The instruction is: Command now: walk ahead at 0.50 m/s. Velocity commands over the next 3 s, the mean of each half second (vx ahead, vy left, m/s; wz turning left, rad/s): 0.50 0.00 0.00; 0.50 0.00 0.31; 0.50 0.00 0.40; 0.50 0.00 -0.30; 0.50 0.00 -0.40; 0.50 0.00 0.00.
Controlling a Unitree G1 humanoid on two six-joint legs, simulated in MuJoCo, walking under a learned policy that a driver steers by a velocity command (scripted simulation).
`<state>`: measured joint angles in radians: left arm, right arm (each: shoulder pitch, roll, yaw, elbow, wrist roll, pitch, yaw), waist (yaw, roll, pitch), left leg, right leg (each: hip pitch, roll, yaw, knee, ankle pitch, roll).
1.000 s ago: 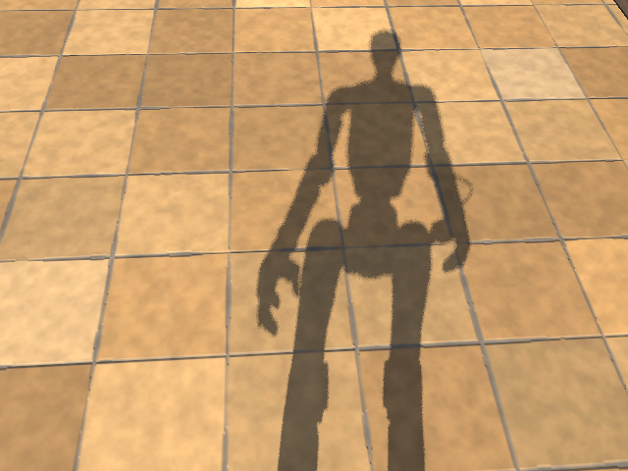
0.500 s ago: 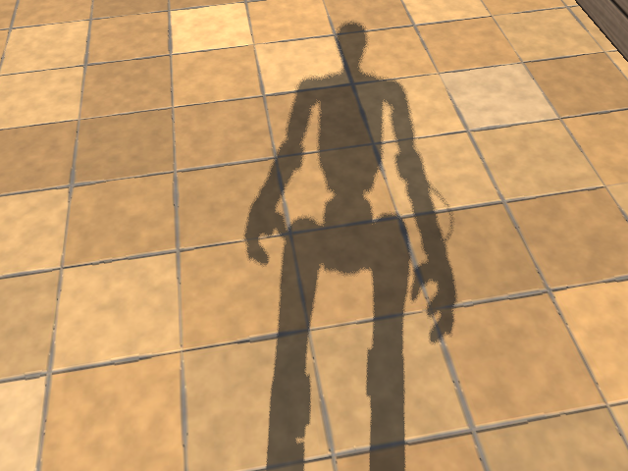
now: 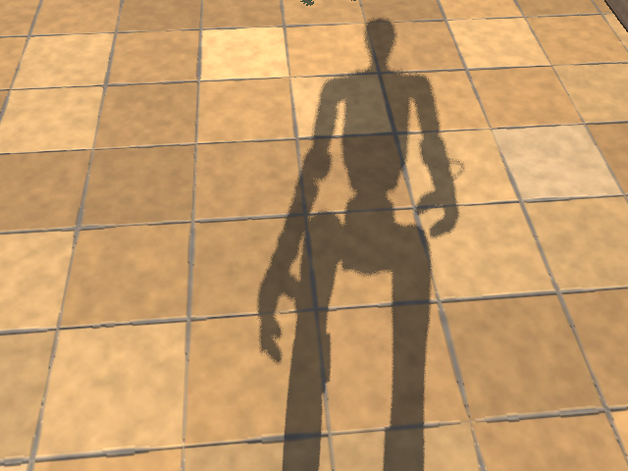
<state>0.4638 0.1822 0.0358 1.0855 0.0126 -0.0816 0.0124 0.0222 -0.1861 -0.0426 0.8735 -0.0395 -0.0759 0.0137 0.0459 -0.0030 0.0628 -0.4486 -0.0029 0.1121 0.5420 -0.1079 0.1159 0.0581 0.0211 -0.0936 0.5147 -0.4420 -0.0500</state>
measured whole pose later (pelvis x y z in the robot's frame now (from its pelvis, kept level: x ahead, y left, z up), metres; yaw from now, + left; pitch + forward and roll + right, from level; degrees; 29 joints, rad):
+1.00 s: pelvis +0.53 -0.02 +0.01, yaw +12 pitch +0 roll -1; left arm 0.41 0.18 0.04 1.03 0.02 -0.10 0.03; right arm 0.08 -0.20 -0.04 0.88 -0.03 -0.01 0.05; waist 0.03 0.03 0.06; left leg -0.60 0.06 0.10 0.67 -0.03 0.09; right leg 0.10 0.04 -0.29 0.21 -0.33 -0.04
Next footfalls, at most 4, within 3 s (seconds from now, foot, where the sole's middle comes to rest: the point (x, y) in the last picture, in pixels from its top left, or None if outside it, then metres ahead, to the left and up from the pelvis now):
0.54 right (384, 470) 0.46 -0.10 -0.76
1.10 left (294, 350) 0.71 0.10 -0.76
1.64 right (308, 227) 1.08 0.09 -0.76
2.18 left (228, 162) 1.31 0.33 -0.76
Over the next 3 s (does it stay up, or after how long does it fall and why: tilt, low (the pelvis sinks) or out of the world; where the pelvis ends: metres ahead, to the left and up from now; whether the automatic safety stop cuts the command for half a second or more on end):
stays up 1.56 0.18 0.03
